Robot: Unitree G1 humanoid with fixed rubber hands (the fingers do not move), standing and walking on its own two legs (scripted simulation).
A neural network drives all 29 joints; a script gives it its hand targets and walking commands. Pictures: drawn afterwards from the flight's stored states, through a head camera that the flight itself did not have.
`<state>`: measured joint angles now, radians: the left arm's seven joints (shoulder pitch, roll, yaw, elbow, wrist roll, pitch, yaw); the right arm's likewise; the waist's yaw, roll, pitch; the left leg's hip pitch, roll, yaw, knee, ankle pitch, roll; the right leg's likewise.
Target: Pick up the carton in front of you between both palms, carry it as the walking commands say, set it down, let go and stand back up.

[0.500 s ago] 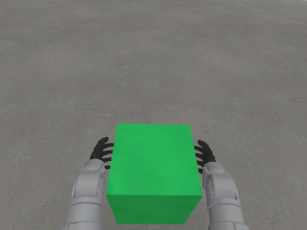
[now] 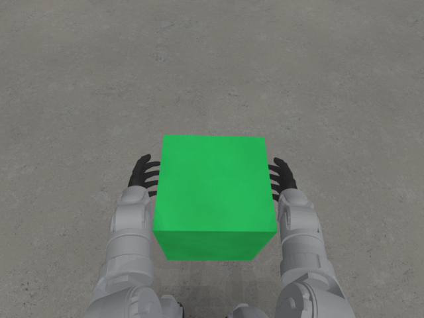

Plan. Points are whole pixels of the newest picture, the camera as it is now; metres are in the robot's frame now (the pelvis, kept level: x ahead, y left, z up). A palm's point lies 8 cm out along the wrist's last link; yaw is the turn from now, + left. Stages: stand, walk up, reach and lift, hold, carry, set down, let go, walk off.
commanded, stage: set down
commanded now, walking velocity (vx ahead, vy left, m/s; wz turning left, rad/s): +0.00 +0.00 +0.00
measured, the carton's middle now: (211, 203) +0.36 +0.01 -0.08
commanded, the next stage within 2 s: none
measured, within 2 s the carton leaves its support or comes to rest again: neither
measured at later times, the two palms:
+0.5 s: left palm (147, 209) +0.38 +0.17 -0.19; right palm (257, 204) +0.42 -0.12 -0.19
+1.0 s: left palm (150, 220) +0.41 +0.19 -0.35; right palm (240, 209) +0.47 -0.10 -0.35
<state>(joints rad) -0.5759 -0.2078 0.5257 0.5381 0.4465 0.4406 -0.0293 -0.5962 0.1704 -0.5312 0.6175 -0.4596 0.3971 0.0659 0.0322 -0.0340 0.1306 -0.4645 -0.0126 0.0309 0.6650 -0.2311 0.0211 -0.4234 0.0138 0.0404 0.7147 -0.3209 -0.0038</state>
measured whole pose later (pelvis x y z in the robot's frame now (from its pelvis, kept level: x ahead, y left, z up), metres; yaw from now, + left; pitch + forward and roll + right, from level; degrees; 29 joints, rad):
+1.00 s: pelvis -0.05 -0.01 -0.25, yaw -1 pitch +45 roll +0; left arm -0.97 -0.04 0.54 0.57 0.19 0.30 0.06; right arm -1.11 -0.06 -0.34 0.80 -0.18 0.27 -0.06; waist 0.10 -0.06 -0.09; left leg -2.04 0.00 -0.01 1.70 -0.45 -0.02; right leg -1.99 0.07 0.01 1.75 -0.55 0.00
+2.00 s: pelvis -0.06 -0.02 -0.37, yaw +0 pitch +40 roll +3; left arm -1.33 0.16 0.46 0.89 0.02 0.24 0.05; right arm -1.51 -0.28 -0.09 1.13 -0.04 0.22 -0.10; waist 0.18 -0.02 0.28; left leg -2.30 -0.01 -0.01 2.12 -0.51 -0.05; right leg -2.27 0.09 0.01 2.20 -0.63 -0.01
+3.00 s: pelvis -0.06 -0.01 -0.38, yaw +0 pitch +36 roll +3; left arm -1.38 0.28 0.37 1.12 -0.15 0.02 0.10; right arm -1.60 -0.48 0.15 1.17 0.20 0.12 -0.04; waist 0.15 0.00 0.42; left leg -2.26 0.00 0.02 2.15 -0.52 -0.02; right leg -2.23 0.10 0.04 2.25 -0.64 0.02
